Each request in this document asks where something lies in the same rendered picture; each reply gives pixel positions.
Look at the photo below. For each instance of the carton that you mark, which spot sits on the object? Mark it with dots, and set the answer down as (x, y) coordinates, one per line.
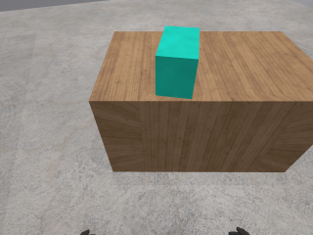
(177, 59)

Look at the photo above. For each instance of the pedestal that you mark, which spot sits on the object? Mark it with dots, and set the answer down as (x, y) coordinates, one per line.
(251, 108)

